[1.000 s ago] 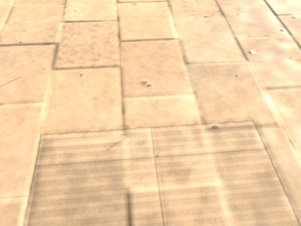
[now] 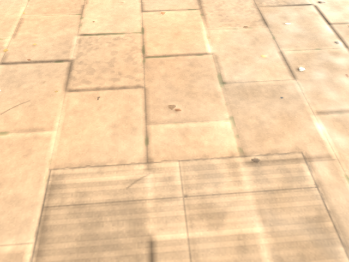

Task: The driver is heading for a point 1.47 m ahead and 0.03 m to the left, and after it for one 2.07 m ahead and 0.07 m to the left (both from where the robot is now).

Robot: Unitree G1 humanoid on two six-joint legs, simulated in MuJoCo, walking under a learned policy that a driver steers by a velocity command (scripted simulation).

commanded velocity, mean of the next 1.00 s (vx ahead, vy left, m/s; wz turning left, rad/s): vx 0.02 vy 0.00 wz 0.00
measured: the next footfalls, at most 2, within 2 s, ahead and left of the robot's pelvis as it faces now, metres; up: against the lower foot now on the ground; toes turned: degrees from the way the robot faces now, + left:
left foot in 1.34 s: +0.15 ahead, +0.15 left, +0.00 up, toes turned +3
